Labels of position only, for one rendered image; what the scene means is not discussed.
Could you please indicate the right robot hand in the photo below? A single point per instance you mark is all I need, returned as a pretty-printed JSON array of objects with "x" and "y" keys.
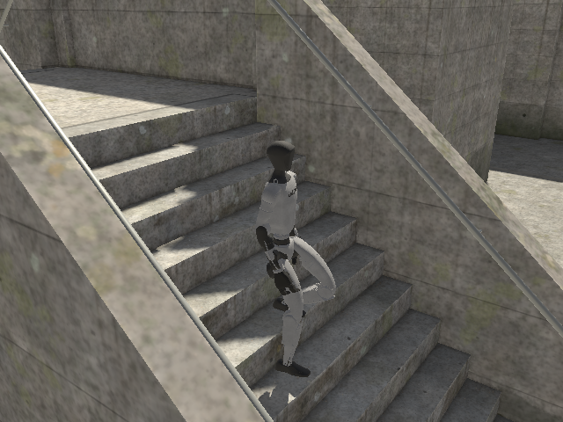
[{"x": 283, "y": 280}]

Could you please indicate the robot left foot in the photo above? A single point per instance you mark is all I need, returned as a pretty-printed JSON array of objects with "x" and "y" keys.
[{"x": 278, "y": 305}]

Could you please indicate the right robot upper arm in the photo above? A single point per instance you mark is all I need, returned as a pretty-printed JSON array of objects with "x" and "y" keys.
[{"x": 269, "y": 198}]

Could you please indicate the left robot shin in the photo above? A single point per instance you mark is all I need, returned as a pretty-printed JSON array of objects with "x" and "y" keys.
[{"x": 310, "y": 295}]

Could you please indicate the robot right forearm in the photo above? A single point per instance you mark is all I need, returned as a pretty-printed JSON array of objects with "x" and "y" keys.
[{"x": 262, "y": 236}]

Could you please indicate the left robot hand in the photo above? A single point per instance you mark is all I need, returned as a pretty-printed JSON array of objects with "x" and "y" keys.
[{"x": 294, "y": 260}]

